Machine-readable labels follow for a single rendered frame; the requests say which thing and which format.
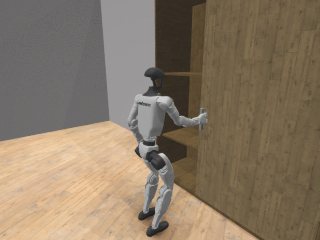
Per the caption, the left robot foot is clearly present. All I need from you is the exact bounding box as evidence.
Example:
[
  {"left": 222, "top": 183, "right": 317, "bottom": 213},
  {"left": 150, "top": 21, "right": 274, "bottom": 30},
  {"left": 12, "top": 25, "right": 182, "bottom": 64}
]
[{"left": 138, "top": 207, "right": 155, "bottom": 221}]

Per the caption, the right robot hand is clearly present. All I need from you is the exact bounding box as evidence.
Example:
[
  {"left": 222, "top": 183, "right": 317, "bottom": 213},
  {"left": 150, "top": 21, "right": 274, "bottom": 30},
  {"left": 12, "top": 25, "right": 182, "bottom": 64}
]
[{"left": 198, "top": 113, "right": 208, "bottom": 125}]

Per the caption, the handle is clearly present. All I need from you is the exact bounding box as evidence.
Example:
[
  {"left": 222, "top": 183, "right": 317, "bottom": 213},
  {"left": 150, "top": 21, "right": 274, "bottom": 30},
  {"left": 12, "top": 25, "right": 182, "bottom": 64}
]
[{"left": 199, "top": 108, "right": 206, "bottom": 130}]

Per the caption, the robot left shin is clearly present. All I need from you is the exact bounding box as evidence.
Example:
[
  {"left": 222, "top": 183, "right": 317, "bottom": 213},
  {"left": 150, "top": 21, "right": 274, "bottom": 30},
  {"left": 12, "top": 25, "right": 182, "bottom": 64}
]
[{"left": 143, "top": 173, "right": 159, "bottom": 214}]

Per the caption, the right robot forearm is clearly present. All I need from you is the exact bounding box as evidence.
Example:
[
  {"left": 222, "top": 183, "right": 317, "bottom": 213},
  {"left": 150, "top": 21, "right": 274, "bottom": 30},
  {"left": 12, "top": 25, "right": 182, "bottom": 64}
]
[{"left": 180, "top": 116, "right": 201, "bottom": 127}]

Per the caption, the right robot upper arm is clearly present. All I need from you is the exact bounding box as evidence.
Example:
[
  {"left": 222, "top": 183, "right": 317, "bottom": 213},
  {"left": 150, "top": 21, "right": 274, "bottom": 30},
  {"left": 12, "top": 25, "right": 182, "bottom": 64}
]
[{"left": 156, "top": 96, "right": 183, "bottom": 126}]

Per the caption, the left robot upper arm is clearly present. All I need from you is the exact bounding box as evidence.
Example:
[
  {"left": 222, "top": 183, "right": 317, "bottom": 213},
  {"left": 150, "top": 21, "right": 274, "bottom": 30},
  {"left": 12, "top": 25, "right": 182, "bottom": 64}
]
[{"left": 127, "top": 94, "right": 142, "bottom": 127}]

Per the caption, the left robot forearm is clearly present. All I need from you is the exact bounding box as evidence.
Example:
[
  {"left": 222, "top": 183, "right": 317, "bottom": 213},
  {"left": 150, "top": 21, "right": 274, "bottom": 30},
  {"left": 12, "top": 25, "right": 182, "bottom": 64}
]
[{"left": 128, "top": 124, "right": 144, "bottom": 143}]

